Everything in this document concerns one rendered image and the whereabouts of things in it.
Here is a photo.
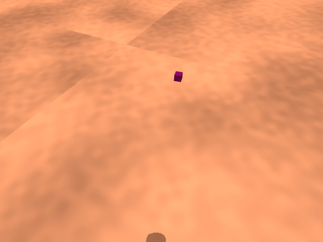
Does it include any cube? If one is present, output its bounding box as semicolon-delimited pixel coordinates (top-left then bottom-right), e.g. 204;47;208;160
174;71;183;82

